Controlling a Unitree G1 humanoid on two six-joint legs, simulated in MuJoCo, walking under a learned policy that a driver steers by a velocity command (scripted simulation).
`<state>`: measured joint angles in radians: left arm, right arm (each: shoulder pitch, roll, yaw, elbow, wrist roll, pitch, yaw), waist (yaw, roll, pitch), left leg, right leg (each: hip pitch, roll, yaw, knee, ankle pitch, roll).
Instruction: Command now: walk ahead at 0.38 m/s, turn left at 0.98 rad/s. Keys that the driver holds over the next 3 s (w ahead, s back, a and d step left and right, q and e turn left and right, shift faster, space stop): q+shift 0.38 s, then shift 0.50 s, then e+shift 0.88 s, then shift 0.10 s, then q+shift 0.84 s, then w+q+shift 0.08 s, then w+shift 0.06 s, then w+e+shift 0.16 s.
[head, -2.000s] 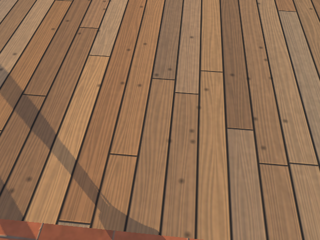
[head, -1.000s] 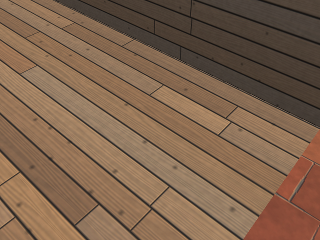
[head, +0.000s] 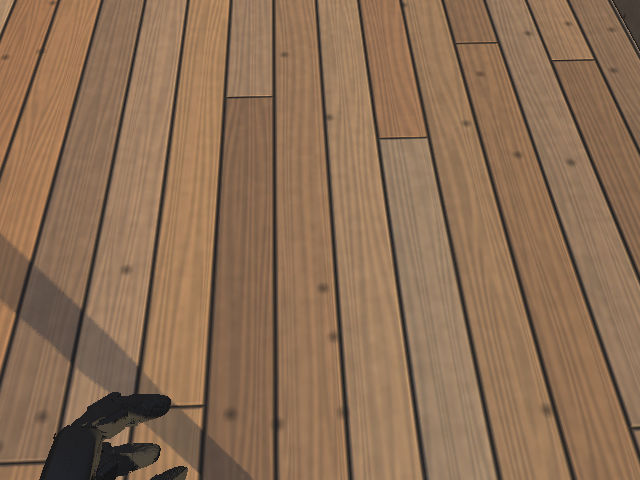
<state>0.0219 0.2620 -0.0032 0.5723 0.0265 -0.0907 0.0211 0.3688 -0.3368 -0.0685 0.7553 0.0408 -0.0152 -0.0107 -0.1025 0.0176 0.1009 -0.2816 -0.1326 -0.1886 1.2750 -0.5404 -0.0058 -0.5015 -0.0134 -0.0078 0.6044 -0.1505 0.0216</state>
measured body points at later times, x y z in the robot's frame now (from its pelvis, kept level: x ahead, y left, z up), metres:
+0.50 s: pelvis +0.18 +0.01 +0.02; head +0.22 +0.06 +0.46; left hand +0.24 +0.34 -0.08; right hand +0.46 -0.18 -0.05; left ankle +0.22 +0.11 -0.71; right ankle +0.22 -0.15 -0.63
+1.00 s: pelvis +0.25 -0.02 +0.02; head +0.26 -0.01 +0.47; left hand +0.25 +0.26 -0.09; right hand +0.52 -0.16 -0.08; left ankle +0.20 +0.10 -0.71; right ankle +0.31 -0.12 -0.71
